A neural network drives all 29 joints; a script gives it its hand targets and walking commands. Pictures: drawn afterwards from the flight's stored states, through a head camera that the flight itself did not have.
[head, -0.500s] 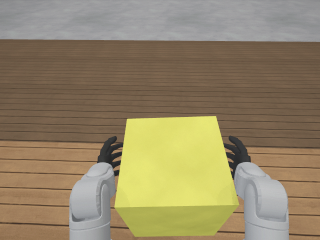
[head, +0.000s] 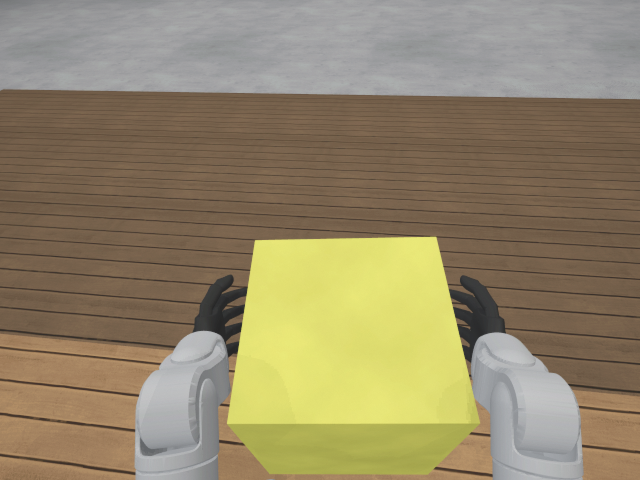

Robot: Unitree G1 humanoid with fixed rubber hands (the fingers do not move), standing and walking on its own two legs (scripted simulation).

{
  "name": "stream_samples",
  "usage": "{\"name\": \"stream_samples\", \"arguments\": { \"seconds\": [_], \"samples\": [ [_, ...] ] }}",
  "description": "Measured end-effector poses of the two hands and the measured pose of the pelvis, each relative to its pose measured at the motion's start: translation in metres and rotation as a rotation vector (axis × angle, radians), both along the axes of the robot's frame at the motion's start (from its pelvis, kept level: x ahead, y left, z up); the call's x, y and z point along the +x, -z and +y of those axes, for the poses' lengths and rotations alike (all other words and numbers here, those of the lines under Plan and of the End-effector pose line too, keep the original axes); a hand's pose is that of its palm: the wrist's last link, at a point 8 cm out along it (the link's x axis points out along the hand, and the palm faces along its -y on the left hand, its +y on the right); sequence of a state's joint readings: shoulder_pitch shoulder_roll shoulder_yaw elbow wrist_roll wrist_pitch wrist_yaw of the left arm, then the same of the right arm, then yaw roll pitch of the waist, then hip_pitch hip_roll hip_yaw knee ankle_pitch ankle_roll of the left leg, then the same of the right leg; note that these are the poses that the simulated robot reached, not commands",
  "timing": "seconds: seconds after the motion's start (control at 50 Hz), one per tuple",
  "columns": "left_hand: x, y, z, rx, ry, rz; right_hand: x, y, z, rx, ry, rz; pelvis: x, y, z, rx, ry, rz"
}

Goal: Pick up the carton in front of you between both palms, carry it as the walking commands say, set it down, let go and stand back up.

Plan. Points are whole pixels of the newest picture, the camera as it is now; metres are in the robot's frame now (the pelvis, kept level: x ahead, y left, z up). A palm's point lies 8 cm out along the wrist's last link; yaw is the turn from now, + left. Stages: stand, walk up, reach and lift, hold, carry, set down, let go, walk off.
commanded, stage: carry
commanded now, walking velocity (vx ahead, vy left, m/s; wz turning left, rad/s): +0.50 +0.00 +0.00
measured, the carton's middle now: (346, 364) +0.27 +0.00 +0.02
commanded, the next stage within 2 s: none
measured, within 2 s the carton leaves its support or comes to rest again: neither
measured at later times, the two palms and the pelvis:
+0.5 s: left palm (248, 153) +0.62 +0.16 +0.10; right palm (422, 149) +0.61 -0.14 +0.11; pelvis +0.33 +0.01 +0.00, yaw -2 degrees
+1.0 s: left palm (286, 61) +1.02 +0.12 +0.10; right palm (408, 58) +1.02 -0.18 +0.10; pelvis +0.65 -0.02 -0.01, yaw -2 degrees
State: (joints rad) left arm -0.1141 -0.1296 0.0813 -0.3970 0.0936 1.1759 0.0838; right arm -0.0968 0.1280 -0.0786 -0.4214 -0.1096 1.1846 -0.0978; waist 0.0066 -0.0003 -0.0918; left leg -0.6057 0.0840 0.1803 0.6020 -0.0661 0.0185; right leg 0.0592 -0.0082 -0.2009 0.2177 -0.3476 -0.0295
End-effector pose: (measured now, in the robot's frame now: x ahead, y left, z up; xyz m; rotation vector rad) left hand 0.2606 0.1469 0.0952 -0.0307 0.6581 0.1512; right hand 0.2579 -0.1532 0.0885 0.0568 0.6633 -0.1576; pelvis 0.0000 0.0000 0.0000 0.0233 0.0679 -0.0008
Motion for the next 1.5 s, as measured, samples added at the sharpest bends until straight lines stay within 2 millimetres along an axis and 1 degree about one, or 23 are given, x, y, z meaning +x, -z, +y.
{"name": "stream_samples", "arguments": {
  "seconds": [0.08, 0.12, 0.2, 0.26, 0.32, 0.4, 0.46, 0.54, 0.58, 0.62, 0.66, 0.72, 0.8, 0.92, 1.0, 1.08, 1.12, 1.2, 1.26, 1.34, 1.4, 1.46, 1.5],
  "samples": [
    [0.072, 0.013, 0.010, -0.020, 0.022, -0.024, 0.066, 0.006, 0.010, -0.013, 0.027, -0.024, 0.067, 0.021, 0.015, -0.009, 0.027, -0.020],
    [0.105, 0.023, 0.014, -0.041, 0.027, 0.002, 0.096, 0.012, 0.015, -0.026, 0.037, 0.002, 0.095, 0.024, 0.021, 0.005, 0.037, -0.022],
    [0.156, 0.028, 0.017, -0.037, 0.052, 0.092, 0.138, 0.018, 0.018, -0.017, 0.068, 0.092, 0.138, 0.008, 0.031, -0.016, 0.058, -0.011],
    [0.193, 0.023, 0.017, -0.036, 0.070, 0.110, 0.170, 0.013, 0.018, -0.021, 0.082, 0.111, 0.173, -0.004, 0.035, -0.036, 0.058, -0.003],
    [0.230, 0.015, 0.018, -0.039, 0.072, 0.091, 0.207, 0.002, 0.019, -0.027, 0.082, 0.092, 0.210, -0.011, 0.034, -0.051, 0.049, 0.004],
    [0.282, 0.003, 0.017, -0.043, 0.050, 0.044, 0.267, -0.010, 0.018, -0.028, 0.062, 0.045, 0.263, -0.012, 0.028, -0.056, 0.037, 0.003],
    [0.327, -0.004, 0.014, -0.050, 0.022, 0.002, 0.318, -0.016, 0.014, -0.018, 0.046, 0.003, 0.305, -0.007, 0.020, -0.048, 0.030, -0.002],
    [0.401, -0.008, 0.003, -0.020, 0.014, -0.042, 0.398, -0.014, 0.003, -0.012, 0.017, -0.041, 0.365, 0.008, 0.005, -0.029, 0.016, -0.012],
    [0.443, -0.007, -0.005, 0.011, 0.016, -0.054, 0.443, -0.008, -0.005, -0.024, -0.008, -0.053, 0.397, 0.022, -0.005, -0.018, 0.001, -0.024],
    [0.481, -0.003, -0.011, 0.047, 0.010, -0.032, 0.486, 0.000, -0.011, -0.033, -0.044, -0.032, 0.422, 0.030, -0.013, -0.032, 0.005, -0.028],
    [0.512, 0.004, -0.014, 0.062, 0.008, 0.029, 0.521, 0.007, -0.014, -0.042, -0.071, 0.027, 0.441, 0.027, -0.019, -0.028, 0.003, -0.024],
    [0.552, 0.012, -0.017, 0.066, 0.004, 0.106, 0.566, 0.011, -0.017, -0.043, -0.082, 0.103, 0.470, 0.016, -0.027, -0.017, 0.002, -0.011],
    [0.610, 0.007, -0.022, 0.055, -0.001, 0.119, 0.625, 0.004, -0.022, -0.044, -0.081, 0.116, 0.512, 0.005, -0.033, -0.005, 0.006, 0.010],
    [0.701, -0.006, -0.028, 0.039, 0.006, 0.076, 0.709, -0.007, -0.028, -0.032, -0.047, 0.075, 0.586, 0.001, -0.031, -0.002, 0.024, 0.036],
    [0.762, -0.007, -0.026, 0.024, 0.015, 0.043, 0.764, -0.010, -0.026, -0.026, -0.020, 0.042, 0.646, 0.009, -0.024, -0.019, 0.033, 0.036],
    [0.826, 0.006, -0.021, -0.003, 0.040, 0.013, 0.820, -0.004, -0.021, -0.039, 0.017, 0.013, 0.716, 0.032, -0.013, -0.067, 0.054, 0.003],
    [0.857, 0.017, -0.020, -0.021, 0.062, 0.012, 0.844, 0.003, -0.020, -0.066, 0.032, 0.013, 0.745, 0.041, -0.011, -0.045, 0.041, -0.008],
    [0.903, 0.037, -0.022, -0.008, 0.087, 0.097, 0.884, 0.024, -0.021, -0.059, 0.049, 0.099, 0.793, 0.038, -0.004, -0.052, 0.036, 0.002],
    [0.940, 0.040, -0.023, -0.001, 0.094, 0.119, 0.917, 0.030, -0.023, -0.051, 0.056, 0.122, 0.827, 0.032, 0.000, -0.060, 0.037, 0.020],
    [0.994, 0.036, -0.026, -0.006, 0.090, 0.082, 0.971, 0.026, -0.025, -0.045, 0.062, 0.084, 0.873, 0.031, -0.001, -0.063, 0.031, 0.040],
    [1.034, 0.031, -0.029, -0.015, 0.077, 0.044, 1.014, 0.021, -0.029, -0.039, 0.063, 0.045, 0.914, 0.034, -0.006, -0.055, 0.024, 0.047],
    [1.076, 0.031, -0.035, -0.021, 0.066, 0.012, 1.058, 0.020, -0.035, -0.036, 0.058, 0.013, 0.960, 0.044, -0.013, -0.038, 0.017, 0.046],
    [1.106, 0.034, -0.040, -0.014, 0.063, -0.006, 1.090, 0.024, -0.040, -0.038, 0.049, -0.005, 0.994, 0.057, -0.019, -0.022, 0.009, 0.035]
  ]
}}
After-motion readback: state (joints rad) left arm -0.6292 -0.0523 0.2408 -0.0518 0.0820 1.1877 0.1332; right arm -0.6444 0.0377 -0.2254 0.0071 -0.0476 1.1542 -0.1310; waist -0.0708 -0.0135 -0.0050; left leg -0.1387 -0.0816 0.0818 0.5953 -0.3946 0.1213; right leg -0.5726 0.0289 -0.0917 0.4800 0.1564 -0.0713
